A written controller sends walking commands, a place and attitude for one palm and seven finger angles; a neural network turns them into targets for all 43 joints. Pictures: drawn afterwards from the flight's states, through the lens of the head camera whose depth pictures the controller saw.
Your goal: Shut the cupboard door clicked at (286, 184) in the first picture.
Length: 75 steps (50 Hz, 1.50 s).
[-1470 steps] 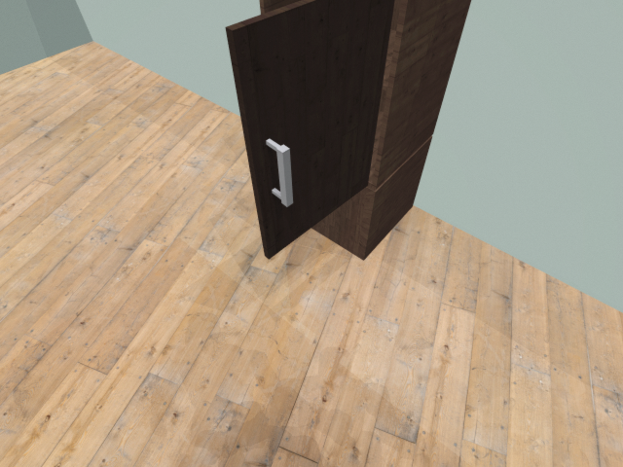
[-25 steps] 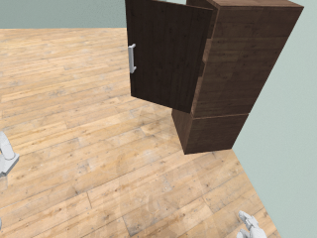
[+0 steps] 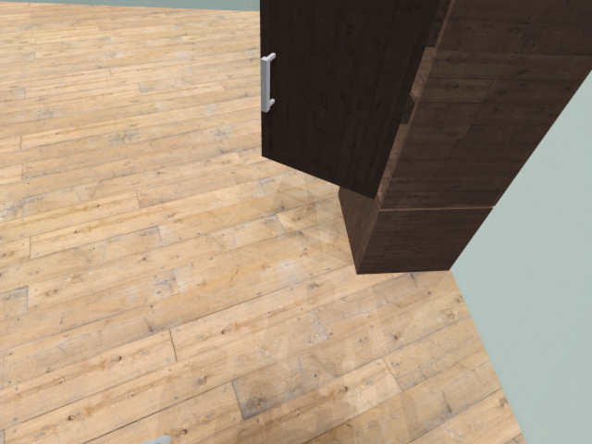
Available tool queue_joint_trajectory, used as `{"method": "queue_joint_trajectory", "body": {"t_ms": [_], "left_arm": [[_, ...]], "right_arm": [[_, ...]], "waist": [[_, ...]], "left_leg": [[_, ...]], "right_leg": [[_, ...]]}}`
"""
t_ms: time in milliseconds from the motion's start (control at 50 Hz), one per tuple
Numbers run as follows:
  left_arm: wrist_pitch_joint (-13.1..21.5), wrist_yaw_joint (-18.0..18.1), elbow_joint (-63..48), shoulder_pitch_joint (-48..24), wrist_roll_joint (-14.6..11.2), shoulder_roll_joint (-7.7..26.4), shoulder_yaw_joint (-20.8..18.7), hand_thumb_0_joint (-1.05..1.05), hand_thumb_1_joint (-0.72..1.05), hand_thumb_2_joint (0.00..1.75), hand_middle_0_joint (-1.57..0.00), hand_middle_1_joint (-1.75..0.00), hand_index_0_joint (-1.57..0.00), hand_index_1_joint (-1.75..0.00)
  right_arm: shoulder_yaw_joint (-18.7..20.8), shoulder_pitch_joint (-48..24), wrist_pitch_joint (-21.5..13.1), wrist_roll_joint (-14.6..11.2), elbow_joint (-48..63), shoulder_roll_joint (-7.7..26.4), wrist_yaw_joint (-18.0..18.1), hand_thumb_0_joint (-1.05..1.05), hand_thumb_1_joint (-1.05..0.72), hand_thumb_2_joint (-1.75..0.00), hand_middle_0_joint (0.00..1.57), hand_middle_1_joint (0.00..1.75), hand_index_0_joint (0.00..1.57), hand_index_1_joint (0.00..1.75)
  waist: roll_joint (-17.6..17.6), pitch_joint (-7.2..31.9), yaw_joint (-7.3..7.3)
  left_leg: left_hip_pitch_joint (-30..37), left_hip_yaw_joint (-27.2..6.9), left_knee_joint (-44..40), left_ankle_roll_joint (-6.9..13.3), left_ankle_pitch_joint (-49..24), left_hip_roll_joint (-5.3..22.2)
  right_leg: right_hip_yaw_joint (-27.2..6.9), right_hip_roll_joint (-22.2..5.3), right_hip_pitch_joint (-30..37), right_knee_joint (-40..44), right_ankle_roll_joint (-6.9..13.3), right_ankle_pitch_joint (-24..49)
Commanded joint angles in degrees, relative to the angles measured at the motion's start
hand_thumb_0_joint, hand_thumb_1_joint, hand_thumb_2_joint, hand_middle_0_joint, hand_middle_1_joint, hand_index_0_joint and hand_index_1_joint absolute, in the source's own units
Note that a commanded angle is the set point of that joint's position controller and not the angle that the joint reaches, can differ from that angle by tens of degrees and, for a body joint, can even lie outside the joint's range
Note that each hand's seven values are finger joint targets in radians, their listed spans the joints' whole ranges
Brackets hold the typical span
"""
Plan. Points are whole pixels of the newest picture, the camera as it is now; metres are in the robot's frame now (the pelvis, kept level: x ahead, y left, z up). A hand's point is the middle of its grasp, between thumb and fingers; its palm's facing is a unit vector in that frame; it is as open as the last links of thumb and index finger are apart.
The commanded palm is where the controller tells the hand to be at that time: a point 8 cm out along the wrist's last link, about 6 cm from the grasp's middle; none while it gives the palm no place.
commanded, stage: let the arm hang, fingers relaxed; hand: left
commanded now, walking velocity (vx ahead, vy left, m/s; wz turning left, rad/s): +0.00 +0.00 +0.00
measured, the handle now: (268, 83) +1.01 +0.12 -0.04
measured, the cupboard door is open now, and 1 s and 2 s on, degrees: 58 58 58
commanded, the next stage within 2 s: look to check the result in 0.78 s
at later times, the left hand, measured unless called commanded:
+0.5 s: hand out of the picture +0.01 +0.22 -0.16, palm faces -0.02 -0.98 -0.21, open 7.3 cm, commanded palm none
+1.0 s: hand out of the picture -0.01 +0.22 -0.16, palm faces -0.04 -0.98 -0.17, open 7.3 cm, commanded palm none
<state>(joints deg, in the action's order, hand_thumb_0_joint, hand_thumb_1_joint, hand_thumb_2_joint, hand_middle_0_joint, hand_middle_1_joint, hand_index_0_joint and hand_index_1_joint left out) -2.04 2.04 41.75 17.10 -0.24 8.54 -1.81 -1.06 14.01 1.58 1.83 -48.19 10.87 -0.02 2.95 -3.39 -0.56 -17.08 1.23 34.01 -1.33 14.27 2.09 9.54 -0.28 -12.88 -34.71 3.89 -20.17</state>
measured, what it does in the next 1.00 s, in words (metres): shifts its weight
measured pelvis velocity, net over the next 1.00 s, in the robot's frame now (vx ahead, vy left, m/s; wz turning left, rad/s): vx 0.02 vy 0.06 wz -0.09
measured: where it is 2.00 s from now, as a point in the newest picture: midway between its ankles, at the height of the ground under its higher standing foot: outside the picture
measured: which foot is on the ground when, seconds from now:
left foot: down 0.00-1.00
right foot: down 0.00-1.00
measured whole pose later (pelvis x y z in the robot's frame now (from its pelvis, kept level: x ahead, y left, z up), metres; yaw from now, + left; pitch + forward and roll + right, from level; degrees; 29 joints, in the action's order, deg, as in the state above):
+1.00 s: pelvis +0.02 +0.06 +0.02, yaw -5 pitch -2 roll +0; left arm -0.3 2.4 66.2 19.9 0.9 6.7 -0.3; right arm -0.3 19.3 -0.5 0.8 -65.6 6.9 2.5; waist 0.1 -1.1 0.0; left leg -9.2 8.1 22.0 3.3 11.5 -0.8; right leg 2.9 -2.5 -7.7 -23.2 -1.0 -13.9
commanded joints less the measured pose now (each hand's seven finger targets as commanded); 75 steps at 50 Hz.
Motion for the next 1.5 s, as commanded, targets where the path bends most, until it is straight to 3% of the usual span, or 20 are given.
{"method": "queue_joint_trajectory", "body": {"t_ms": [0, 20, 60, 120, 160, 320, 660, 920, 1060, 1120, 1420, 1480], "left_arm": [[2.2, -0.6, 2.5, 1.6, 1.4, 8.2, -1.9, 0.00, 0.90, 0.90, -0.20, -0.30, -0.20, -0.30], [2.3, -0.7, 4.3, 1.2, 1.1, 8.3, -1.4, 0.00, 0.90, 0.90, -0.20, -0.30, -0.20, -0.30], [2.4, -0.8, 7.4, 1.1, 0.9, 8.2, -1.0, 0.00, 0.90, 0.90, -0.20, -0.30, -0.20, -0.30], [2.5, -0.8, 11.3, 0.7, 0.9, 7.8, -0.4, 0.00, 0.90, 0.90, -0.20, -0.30, -0.20, -0.30], [2.6, -0.8, 13.5, 1.0, 0.8, 7.4, 0.0, 0.00, 0.90, 0.90, -0.20, -0.30, -0.20, -0.30], [2.6, -0.3, 19.2, 3.4, 0.7, 6.1, 0.6, 0.00, 0.90, 0.90, -0.20, -0.30, -0.20, -0.30], [2.2, 0.3, 23.5, 7.0, 1.0, 3.3, 0.9, 0.00, 0.90, 0.90, -0.20, -0.30, -0.20, -0.30], [2.4, 0.4, 23.8, 7.5, 1.2, 3.1, 0.5, 0.00, 0.90, 0.90, -0.20, -0.30, -0.20, -0.30], [2.3, 0.4, 23.5, 6.7, 1.3, 4.0, 0.4, 0.00, 0.90, 0.90, -0.20, -0.30, -0.20, -0.30], [2.5, 0.3, 23.4, 6.2, 1.3, 4.7, 0.4, 0.00, 0.90, 0.90, -0.20, -0.30, -0.20, -0.30], [3.1, 0.1, 22.1, 1.9, 1.2, 8.4, -0.1, 0.00, 0.90, 0.90, -0.20, -0.30, -0.20, -0.30], [2.2, 0.5, 21.8, 3.2, 1.1, 6.2, -0.1, 0.00, 0.90, 0.90, -0.20, -0.30, -0.20, -0.30]], "right_arm": [[1.8, -1.1, -1.7, 0.0, 0.4, 4.6, 1.2, 0.00, -0.90, -0.90, 0.20, 0.30, 0.20, 0.30], [1.6, -0.3, -1.6, -0.1, -0.9, 4.5, 1.4, 0.00, -0.90, -0.90, 0.20, 0.30, 0.20, 0.30], [1.6, 0.5, -1.6, -0.4, -2.7, 4.2, 1.6, 0.00, -0.90, -0.90, 0.20, 0.30, 0.20, 0.30], [1.7, 2.4, -1.6, -0.7, -5.2, 4.5, 1.9, 0.00, -0.90, -0.90, 0.20, 0.30, 0.20, 0.30], [1.7, 3.3, -1.6, -0.7, -6.7, 4.8, 2.0, 0.00, -0.90, -0.90, 0.20, 0.30, 0.20, 0.30], [1.4, 5.8, -1.9, -0.9, -12.2, 3.9, 2.1, 0.00, -0.90, -0.90, 0.20, 0.30, 0.20, 0.30], [1.4, 8.7, -2.1, -1.1, -16.4, 1.0, 2.5, 0.00, -0.90, -0.90, 0.20, 0.30, 0.20, 0.30], [2.0, 9.3, -2.6, -1.2, -16.2, 1.7, 2.7, 0.00, -0.90, -0.90, 0.20, 0.30, 0.20, 0.30], [2.3, 8.7, -2.5, -1.2, -16.1, 2.9, 2.6, 0.00, -0.90, -0.90, 0.20, 0.30, 0.20, 0.30], [2.4, 8.0, -2.5, -1.2, -15.9, 3.2, 2.5, 0.00, -0.90, -0.90, 0.20, 0.30, 0.20, 0.30], [2.7, 4.3, -2.8, -1.2, -15.2, 6.5, 2.2, 0.00, -0.90, -0.90, 0.20, 0.30, 0.20, 0.30], [2.1, 5.2, -2.1, -1.3, -14.9, 3.4, 1.9, 0.00, -0.90, -0.90, 0.20, 0.30, 0.20, 0.30]], "waist": [[-16.4, 5.1, 0.49], [-17.7, 4.7, 0.55], [-16.3, 3.8, 0.73], [-7.3, 2.7, 0.39], [-3.8, 2.0, 0.27], [-0.6, 0.2, 0.46], [-3.7, -3.4, 0.38], [-3.5, -2.2, 0.27], [-3.4, -3.5, 0.20], [-2.0, -3.4, 0.17], [-2.5, -0.4, 0.07], [-3.0, -0.9, 0.30]], "left_leg": [[3.7, -2.7, -8.1, 2.6, -9.0, 3.9], [3.1, -2.8, -9.0, 2.5, -8.9, 4.1], [2.1, -2.6, -10.6, 2.3, -7.8, 4.4], [3.8, -2.6, -11.9, 2.3, -8.6, 5.0], [4.7, -2.3, -12.9, 2.3, -7.2, 4.9], [6.6, -2.0, -16.0, 3.0, -7.1, 4.8], [5.6, -1.2, -18.3, 3.4, -2.5, 4.3], [6.3, -2.0, -18.6, 4.0, -3.3, 4.9], [6.4, -2.2, -19.5, 3.9, -1.4, 5.2], [6.6, -1.8, -18.9, 4.1, -2.5, 5.0], [9.4, -1.3, -17.6, 3.9, -8.9, 5.1], [6.9, -1.6, -15.1, 3.4, -12.2, 4.5]], "right_leg": [[-11.3, -6.8, 2.7, 14.4, -1.3, 10.7], [-11.2, -6.5, 4.2, 14.6, -1.2, 11.7], [-10.9, -6.4, 5.7, 15.8, -1.0, 12.3], [-10.2, -6.4, 5.8, 17.2, -1.2, 13.4], [-10.5, -6.4, 5.2, 18.1, -1.3, 11.8], [-10.5, -5.9, 4.0, 17.9, -1.7, 10.6], [-10.7, -5.4, 1.8, 16.6, -2.2, 9.1], [-10.6, -5.2, 1.7, 15.2, -2.4, 10.3], [-10.8, -5.2, 0.6, 15.0, -2.5, 9.5], [-11.0, -5.4, 0.7, 15.6, -2.3, 9.9], [-11.7, -6.0, 3.0, 16.9, -2.0, 13.0], [-9.7, -6.7, 3.4, 13.9, -2.8, 13.7]]}}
